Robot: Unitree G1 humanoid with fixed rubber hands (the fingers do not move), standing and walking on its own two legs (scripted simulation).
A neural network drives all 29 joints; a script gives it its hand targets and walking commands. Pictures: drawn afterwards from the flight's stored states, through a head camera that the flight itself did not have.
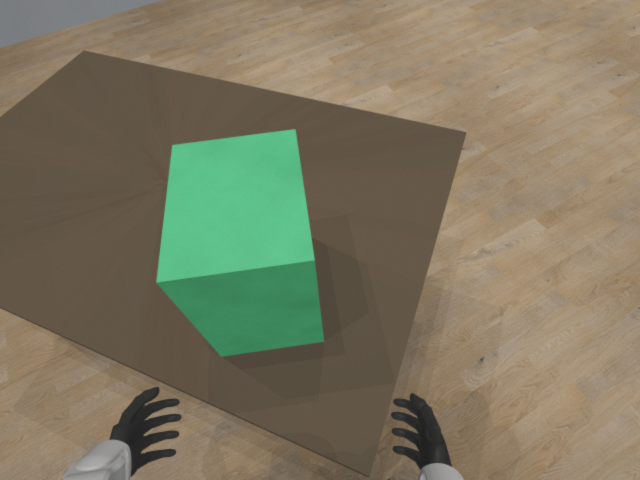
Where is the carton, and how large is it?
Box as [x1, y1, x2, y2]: [156, 129, 323, 356]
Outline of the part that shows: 295,129 172,145 156,282 221,356 323,341 314,258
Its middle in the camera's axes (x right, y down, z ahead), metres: -0.09 +0.02 +0.56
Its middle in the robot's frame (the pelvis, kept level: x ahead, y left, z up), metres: +0.41 +0.12 -0.01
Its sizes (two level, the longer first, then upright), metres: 0.206 0.165 0.258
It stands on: a table, 0.63 m high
